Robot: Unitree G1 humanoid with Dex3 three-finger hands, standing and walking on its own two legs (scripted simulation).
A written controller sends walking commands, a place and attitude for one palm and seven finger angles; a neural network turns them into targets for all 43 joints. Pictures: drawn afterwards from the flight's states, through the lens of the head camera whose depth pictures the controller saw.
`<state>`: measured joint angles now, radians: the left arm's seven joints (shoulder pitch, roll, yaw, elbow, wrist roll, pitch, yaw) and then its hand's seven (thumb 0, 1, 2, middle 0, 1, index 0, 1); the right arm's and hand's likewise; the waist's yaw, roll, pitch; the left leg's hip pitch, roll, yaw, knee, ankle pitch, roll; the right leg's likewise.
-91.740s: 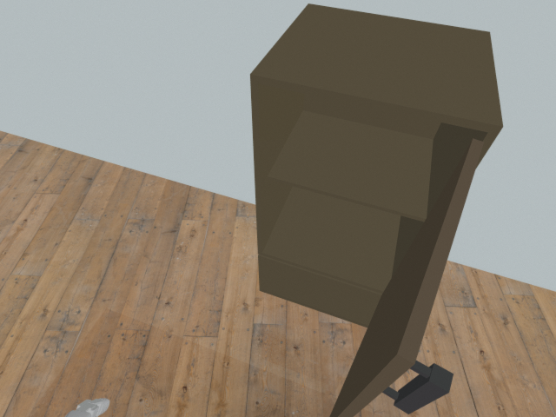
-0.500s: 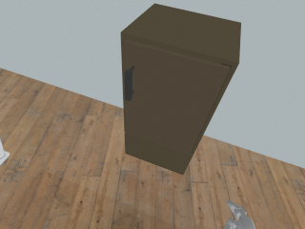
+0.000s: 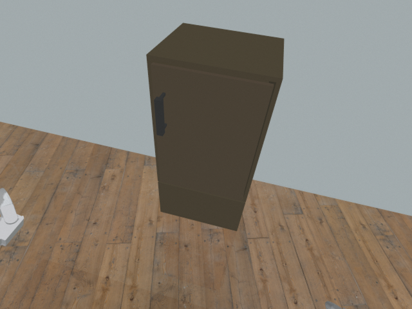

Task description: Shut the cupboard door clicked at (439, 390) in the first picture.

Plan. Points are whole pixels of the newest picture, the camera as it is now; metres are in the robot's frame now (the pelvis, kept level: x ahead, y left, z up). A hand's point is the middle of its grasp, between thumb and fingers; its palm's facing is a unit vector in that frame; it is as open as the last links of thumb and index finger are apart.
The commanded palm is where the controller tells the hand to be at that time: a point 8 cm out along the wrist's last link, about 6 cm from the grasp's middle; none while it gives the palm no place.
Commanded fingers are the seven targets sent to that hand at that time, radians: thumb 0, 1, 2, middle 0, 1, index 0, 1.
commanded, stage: stop stepping back and stand still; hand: left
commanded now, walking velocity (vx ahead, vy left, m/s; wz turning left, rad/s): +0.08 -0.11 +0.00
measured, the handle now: (162, 114) +0.78 +0.18 -0.05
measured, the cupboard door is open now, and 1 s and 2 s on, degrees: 0 0 0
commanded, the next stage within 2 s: let the arm hang, fingers relaxed in 0.82 s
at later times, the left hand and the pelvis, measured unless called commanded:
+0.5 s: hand out of the picture +0.18 +0.30 +0.15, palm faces +0.50 -0.78 -0.38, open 7.4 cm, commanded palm +0.12 +0.32 +0.18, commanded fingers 0.00 0.90 0.90 -0.20 -0.30 -0.20 -0.30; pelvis -0.02 +0.02 -0.01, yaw +1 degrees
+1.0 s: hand (28, 250) +0.20 +0.30 +0.07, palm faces +0.28 -0.85 -0.45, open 7.4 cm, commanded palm none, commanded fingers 0.00 0.90 0.90 -0.20 -0.30 -0.20 -0.30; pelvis -0.02 +0.04 +0.00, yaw +1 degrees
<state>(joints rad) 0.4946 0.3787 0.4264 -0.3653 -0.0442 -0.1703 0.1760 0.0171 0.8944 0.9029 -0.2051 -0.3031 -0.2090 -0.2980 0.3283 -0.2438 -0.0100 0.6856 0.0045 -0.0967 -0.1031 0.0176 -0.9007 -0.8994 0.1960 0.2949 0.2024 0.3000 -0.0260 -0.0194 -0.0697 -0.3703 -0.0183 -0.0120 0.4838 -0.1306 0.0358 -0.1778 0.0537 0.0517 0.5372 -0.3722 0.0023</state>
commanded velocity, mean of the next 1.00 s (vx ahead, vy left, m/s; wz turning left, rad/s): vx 0.05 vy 0.00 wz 0.00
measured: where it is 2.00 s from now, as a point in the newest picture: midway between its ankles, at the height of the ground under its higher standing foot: outside the picture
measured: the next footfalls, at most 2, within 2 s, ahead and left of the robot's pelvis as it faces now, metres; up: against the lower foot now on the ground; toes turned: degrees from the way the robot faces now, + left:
left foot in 0.36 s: +0.07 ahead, +0.14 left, +0.00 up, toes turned +4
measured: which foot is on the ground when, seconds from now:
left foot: down 0.00-0.16, up 0.18-0.34, down 0.36-1.00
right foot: down 0.00-1.00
